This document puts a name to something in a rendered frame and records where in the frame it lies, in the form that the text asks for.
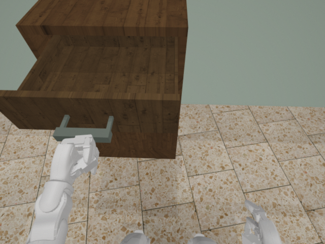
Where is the left robot forearm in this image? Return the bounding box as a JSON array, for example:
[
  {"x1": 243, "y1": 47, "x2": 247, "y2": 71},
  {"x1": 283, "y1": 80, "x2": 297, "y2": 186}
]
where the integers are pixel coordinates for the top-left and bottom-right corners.
[{"x1": 25, "y1": 180, "x2": 74, "y2": 244}]

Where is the drawer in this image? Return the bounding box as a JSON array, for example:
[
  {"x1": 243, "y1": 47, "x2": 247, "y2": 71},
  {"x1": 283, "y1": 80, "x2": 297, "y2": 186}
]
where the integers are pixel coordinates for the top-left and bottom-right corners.
[{"x1": 0, "y1": 35, "x2": 180, "y2": 133}]

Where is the robot left hand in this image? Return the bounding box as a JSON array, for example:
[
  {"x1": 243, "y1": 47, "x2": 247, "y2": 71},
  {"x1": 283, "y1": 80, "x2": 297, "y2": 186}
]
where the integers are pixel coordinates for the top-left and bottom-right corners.
[{"x1": 50, "y1": 134, "x2": 100, "y2": 185}]

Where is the cabinet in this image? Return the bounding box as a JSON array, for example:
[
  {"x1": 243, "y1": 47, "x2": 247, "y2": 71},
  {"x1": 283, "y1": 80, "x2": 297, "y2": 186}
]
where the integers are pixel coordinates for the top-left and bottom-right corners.
[{"x1": 16, "y1": 0, "x2": 188, "y2": 159}]

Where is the left robot shin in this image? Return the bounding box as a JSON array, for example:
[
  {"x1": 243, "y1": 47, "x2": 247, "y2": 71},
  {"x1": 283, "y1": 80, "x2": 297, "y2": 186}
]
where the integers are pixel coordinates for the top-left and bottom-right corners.
[{"x1": 134, "y1": 230, "x2": 144, "y2": 234}]

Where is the left robot thigh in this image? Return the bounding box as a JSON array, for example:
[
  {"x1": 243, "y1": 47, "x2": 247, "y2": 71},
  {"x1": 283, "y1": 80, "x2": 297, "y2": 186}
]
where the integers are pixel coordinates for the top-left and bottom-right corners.
[{"x1": 120, "y1": 233, "x2": 150, "y2": 244}]

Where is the handle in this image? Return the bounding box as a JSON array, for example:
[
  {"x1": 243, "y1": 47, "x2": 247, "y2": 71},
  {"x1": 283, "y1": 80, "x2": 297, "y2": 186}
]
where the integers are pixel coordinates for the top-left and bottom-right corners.
[{"x1": 53, "y1": 115, "x2": 114, "y2": 143}]

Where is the robot right hand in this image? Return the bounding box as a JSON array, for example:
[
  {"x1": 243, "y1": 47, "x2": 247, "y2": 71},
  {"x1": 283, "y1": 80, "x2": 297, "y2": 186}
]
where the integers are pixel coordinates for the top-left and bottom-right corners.
[{"x1": 242, "y1": 200, "x2": 282, "y2": 244}]

